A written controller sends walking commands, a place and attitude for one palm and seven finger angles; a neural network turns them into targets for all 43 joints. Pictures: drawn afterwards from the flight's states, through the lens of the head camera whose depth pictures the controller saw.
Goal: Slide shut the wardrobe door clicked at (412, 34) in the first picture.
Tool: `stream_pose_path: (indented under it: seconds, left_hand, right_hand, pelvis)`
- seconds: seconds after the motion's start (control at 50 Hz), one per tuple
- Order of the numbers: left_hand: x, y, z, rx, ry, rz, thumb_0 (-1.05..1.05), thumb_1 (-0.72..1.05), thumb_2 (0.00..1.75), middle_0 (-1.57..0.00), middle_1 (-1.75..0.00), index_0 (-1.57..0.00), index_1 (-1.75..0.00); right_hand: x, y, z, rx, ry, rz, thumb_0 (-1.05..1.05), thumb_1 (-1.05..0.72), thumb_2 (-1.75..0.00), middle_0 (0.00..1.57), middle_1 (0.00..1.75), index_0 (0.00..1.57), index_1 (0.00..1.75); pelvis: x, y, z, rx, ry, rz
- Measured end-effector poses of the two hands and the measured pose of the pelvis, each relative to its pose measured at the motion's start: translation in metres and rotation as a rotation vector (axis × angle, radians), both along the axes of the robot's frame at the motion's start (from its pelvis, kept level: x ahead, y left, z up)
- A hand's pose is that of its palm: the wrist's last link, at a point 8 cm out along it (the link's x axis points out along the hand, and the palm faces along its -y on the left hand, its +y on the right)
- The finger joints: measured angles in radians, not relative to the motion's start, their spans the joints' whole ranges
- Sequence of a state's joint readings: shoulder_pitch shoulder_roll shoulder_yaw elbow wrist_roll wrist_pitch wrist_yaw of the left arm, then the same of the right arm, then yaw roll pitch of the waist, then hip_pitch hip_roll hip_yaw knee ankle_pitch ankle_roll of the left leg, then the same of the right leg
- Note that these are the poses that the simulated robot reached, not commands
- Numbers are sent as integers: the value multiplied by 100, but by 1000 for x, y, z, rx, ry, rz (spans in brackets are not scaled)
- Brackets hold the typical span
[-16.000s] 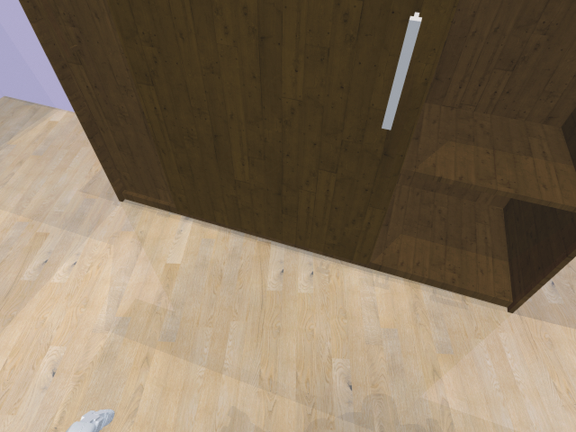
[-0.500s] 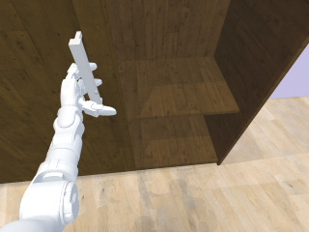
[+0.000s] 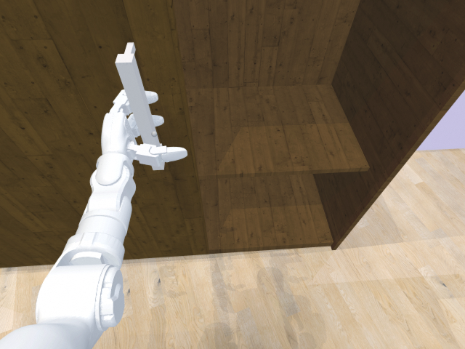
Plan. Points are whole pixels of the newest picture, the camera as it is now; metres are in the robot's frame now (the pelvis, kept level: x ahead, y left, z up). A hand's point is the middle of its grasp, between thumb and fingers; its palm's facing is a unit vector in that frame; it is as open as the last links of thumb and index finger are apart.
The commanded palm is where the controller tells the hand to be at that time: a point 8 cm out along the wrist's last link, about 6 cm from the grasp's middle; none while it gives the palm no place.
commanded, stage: grip the handle and tug to test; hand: left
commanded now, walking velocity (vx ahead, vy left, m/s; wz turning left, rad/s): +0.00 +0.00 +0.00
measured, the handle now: (146, 114) +0.51 +0.15 +0.11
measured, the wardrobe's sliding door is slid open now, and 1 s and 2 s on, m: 0.55 0.55 0.54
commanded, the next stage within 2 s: tug the door sideways, standing still in 1.18 s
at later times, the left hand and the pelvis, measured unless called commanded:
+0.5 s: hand (154, 131) +0.46 +0.13 +0.11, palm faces +0.05 -1.00 +0.00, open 5.7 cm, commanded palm +0.43 +0.18 +0.12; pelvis +0.00 +0.00 +0.00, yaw +0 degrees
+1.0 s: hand (155, 131) +0.46 +0.13 +0.11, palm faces +0.06 -1.00 +0.01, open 5.8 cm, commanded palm +0.41 +0.18 +0.12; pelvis +0.01 +0.00 +0.00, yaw -2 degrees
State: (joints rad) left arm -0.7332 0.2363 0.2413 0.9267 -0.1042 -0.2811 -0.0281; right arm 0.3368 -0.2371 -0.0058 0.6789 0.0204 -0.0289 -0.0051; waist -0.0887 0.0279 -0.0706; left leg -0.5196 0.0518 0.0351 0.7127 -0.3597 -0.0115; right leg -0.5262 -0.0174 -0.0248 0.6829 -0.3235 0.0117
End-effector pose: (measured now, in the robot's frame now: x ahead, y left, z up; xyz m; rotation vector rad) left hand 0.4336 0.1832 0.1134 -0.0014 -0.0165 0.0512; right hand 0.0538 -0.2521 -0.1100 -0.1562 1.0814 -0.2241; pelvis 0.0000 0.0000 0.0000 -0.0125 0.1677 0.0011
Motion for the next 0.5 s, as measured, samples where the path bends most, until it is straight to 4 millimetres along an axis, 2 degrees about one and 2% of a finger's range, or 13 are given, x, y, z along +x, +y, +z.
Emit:
stream_pose_path:
  seconds: [0.42,0.5]
  left_hand:
    - [6,1,0,1,-3,6,1,64,79,-42,-136,-41,-136]
    - [6,0,0,-1,-11,3,1,68,81,-42,-138,-41,-138]
  right_hand:
    - [-18,-4,-1,-5,36,-21,1,-91,-90,20,30,20,30]
    - [-19,-5,-1,-6,37,-26,1,-91,-90,20,30,20,30]
  pelvis:
    - [-2,-2,-1,1,8,-5]
    - [-1,-2,-1,1,10,-7]
